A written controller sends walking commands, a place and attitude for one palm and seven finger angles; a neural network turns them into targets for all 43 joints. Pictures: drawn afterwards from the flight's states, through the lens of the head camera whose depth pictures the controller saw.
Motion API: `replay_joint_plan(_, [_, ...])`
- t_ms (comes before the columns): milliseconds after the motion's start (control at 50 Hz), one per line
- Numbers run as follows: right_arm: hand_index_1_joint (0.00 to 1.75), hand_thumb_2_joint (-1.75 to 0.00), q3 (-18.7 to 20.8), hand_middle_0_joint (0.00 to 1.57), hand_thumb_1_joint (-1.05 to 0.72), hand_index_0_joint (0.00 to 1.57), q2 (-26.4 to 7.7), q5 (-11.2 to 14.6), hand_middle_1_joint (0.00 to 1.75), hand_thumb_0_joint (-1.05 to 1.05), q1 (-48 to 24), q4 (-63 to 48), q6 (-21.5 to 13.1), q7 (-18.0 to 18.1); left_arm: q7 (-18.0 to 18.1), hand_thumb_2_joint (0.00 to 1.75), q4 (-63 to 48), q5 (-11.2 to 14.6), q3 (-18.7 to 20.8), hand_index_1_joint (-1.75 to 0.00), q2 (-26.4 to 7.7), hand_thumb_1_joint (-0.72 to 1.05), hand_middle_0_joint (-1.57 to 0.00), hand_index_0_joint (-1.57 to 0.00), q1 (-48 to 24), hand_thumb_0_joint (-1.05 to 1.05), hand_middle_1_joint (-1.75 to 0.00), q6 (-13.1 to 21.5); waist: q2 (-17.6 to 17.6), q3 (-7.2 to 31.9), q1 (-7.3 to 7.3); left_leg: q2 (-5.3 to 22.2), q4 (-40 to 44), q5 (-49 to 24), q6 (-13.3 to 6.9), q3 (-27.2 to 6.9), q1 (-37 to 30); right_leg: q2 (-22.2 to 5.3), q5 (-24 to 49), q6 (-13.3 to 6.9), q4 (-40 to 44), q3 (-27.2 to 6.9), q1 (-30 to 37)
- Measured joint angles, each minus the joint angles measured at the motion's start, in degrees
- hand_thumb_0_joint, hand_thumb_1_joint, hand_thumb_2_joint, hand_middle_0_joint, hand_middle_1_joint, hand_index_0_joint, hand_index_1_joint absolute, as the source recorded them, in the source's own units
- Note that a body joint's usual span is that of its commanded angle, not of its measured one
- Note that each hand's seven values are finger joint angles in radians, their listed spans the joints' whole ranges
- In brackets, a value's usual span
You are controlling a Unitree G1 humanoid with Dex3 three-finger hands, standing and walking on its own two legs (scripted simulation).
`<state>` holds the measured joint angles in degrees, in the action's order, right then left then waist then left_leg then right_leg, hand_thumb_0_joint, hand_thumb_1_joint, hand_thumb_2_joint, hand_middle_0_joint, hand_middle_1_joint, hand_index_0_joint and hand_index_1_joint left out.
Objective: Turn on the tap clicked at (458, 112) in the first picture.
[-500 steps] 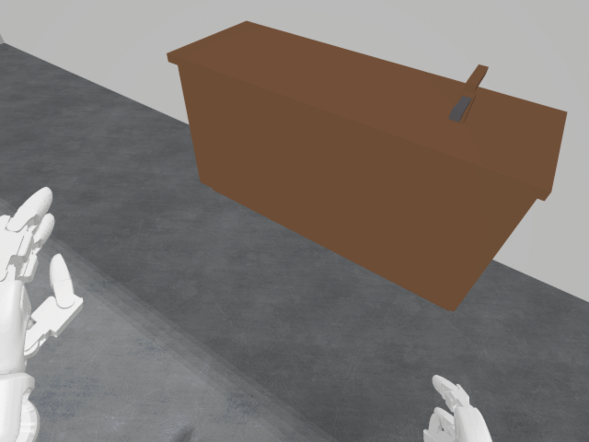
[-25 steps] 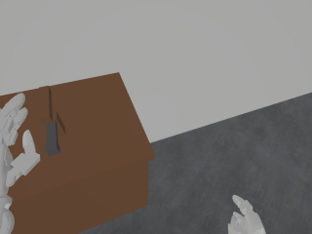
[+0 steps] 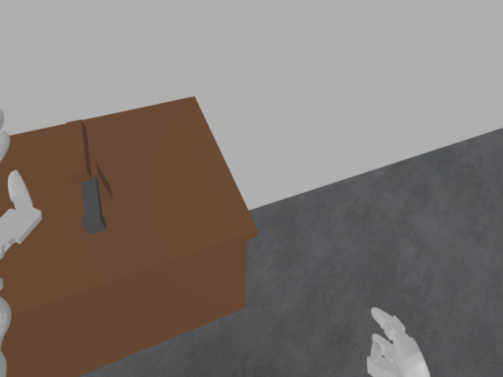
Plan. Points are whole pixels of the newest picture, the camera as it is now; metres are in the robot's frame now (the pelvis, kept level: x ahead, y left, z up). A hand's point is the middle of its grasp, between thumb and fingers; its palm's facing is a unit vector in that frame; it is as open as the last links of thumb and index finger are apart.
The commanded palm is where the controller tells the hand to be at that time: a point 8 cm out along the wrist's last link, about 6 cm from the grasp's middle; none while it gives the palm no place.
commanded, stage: come to a stop and stand still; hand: left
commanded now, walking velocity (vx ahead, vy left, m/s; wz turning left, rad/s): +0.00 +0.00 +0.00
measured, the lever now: (94, 222) +0.33 +0.30 +0.02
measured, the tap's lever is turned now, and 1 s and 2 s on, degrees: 0 0 0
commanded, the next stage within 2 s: look again from close up in 0.70 s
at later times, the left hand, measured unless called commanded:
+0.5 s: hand out of the picture +0.23 +0.32 +0.17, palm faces +0.39 -0.86 -0.32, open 7.4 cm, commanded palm +0.16 +0.35 +0.18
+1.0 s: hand out of the picture +0.21 +0.30 +0.17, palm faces +0.40 -0.84 -0.37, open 7.4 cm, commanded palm +0.15 +0.34 +0.18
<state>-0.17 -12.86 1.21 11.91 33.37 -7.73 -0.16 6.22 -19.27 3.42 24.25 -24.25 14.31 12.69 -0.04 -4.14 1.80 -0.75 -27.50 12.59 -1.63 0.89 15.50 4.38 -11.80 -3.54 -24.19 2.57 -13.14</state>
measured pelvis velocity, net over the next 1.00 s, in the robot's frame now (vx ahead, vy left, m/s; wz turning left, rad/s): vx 0.00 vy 0.05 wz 0.02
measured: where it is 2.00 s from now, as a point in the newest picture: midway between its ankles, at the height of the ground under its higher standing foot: outside the picture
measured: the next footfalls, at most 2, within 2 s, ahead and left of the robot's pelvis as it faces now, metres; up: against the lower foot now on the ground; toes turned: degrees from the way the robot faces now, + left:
none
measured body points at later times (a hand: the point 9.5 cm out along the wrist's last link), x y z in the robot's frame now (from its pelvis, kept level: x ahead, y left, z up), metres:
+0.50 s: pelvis +0.01 +0.07 +0.00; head +0.03 +0.10 +0.45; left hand +0.20 +0.36 +0.18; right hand +0.21 -0.13 -0.06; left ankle +0.02 +0.10 -0.74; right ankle +0.01 -0.07 -0.74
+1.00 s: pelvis +0.00 +0.05 +0.00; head +0.01 +0.07 +0.45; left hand +0.18 +0.34 +0.19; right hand +0.17 -0.17 -0.07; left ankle +0.02 +0.10 -0.74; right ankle +0.01 -0.07 -0.74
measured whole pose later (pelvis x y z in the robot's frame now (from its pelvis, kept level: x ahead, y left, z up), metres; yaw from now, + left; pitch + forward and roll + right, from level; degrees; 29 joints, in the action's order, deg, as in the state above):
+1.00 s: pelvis +0.00 +0.05 +0.00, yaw +1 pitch -2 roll -1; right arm -0.6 -11.2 0.3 13.0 33.2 -4.9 1.4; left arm 6.0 -25.6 1.4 19.2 -20.7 23.4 12.6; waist -0.8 -2.4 1.2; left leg -4.9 -23.8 11.1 -5.1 1.2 11.4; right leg 0.3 -11.3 0.2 -22.1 2.2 -9.2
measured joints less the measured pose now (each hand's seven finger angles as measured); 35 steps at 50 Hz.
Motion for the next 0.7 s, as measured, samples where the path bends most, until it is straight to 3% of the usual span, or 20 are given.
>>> replay_joint_plan(80, [0.29,-0.90,0.16,0.21,-0.91,0.20,0.41,-0.27,0.30,0.01,-0.38,-0.75,-0.06,-0.03,-1.03,0.90,-6.47,0.11,-4.70,-0.30,2.01,0.89,-0.20,-0.20,9.63,0.01,-0.30,1.11,0.10,0.87,-1.92,-1.35,0.48,0.09,-1.51,1.03,-0.28,-1.37,-0.58,1.13,-0.78,-0.98,-0.35])
replay_joint_plan(140, [0.29,-0.90,-0.23,0.21,-0.91,0.20,1.37,-0.53,0.30,0.01,0.57,-0.58,0.27,1.10,-1.98,0.90,-7.70,-0.02,-5.64,-0.30,0.97,0.89,-0.21,-0.21,12.81,0.01,-0.31,1.58,-1.17,1.72,-1.85,-2.32,1.19,-0.04,-2.35,0.92,-0.79,-2.31,-0.92,1.88,-0.74,-0.89,0.01])
replay_joint_plan(220, [0.29,-0.90,-0.87,0.20,-0.91,0.20,2.07,-0.64,0.30,0.01,1.62,-0.20,0.08,1.86,-1.64,0.89,-5.72,-0.07,-3.55,-0.30,-0.15,0.88,-0.21,-0.21,10.07,0.01,-0.31,1.45,-2.67,1.95,-0.31,-3.56,1.80,-0.28,-3.29,0.43,-1.48,-3.51,-1.38,2.77,-0.91,-0.39,0.64])
replay_joint_plan(320, [0.29,-0.90,-1.49,0.21,-0.91,0.20,2.36,-1.07,0.30,0.01,0.92,0.24,-0.67,1.08,-0.25,0.90,-5.18,-0.57,-2.95,-0.30,2.49,0.89,-0.21,-0.21,5.31,0.01,-0.31,1.21,-3.34,2.02,1.15,-4.44,2.14,-0.34,-4.11,0.31,-2.13,-4.38,-1.32,3.72,-0.31,-0.29,1.55])
replay_joint_plan(400, [0.30,-0.90,-1.59,0.21,-0.90,0.20,2.76,-1.45,0.30,0.01,-0.46,-0.43,-0.50,0.36,-0.06,0.90,-6.35,-1.40,-4.86,-0.30,4.30,0.89,-0.20,-0.20,4.77,0.01,-0.31,1.20,-3.32,2.16,0.97,-4.88,2.37,-0.31,-4.49,0.64,-2.52,-4.80,-1.22,3.83,-0.01,-0.62,1.94])
replay_joint_plan(520, [0.30,-0.90,-1.72,0.21,-0.90,0.20,3.57,-1.58,0.30,0.01,-1.80,-1.97,0.85,0.23,-0.73,0.90,-7.17,-1.60,-4.94,-0.30,2.60,0.89,-0.20,-0.20,6.45,0.01,-0.31,0.77,-3.03,1.78,0.01,-5.25,3.02,-0.54,-4.56,1.28,-3.11,-5.16,-1.15,3.49,0.11,-1.27,2.16])
replay_joint_plan(700, [0.30,-0.90,-1.16,0.21,-0.90,0.20,2.66,-1.44,0.30,0.01,-0.37,-1.35,2.42,0.41,-0.66,0.90,-8.26,-1.36,-3.91,-0.30,2.17,0.89,-0.21,-0.21,8.25,0.01,-0.31,-0.02,-1.92,0.83,-0.03,-5.47,3.86,-1.17,-3.99,1.26,-3.80,-5.42,-0.59,3.63,0.90,-1.26,2.88])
